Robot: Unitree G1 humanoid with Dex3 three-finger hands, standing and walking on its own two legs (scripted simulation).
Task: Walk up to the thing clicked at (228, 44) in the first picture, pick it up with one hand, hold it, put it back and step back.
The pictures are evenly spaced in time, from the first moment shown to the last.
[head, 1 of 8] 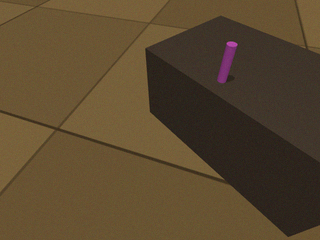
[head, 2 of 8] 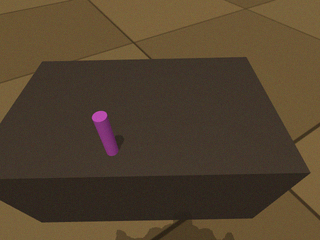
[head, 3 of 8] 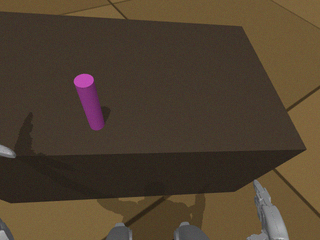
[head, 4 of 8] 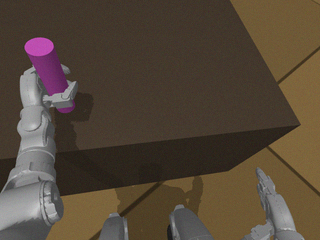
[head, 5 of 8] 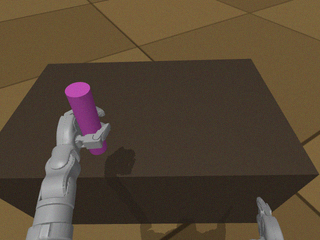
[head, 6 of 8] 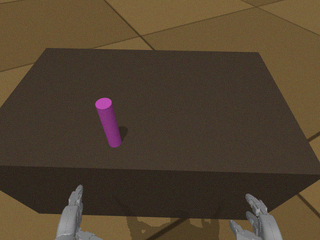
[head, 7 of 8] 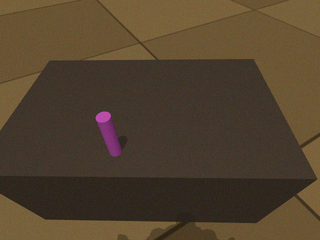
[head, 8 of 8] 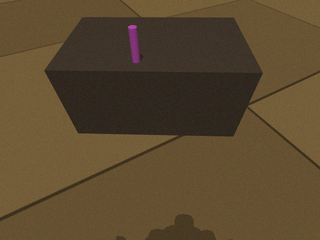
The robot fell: no
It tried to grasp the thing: yes
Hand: left
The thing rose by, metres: 0.24
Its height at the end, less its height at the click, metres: +0.00
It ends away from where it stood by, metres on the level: 0.00
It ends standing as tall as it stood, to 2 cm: yes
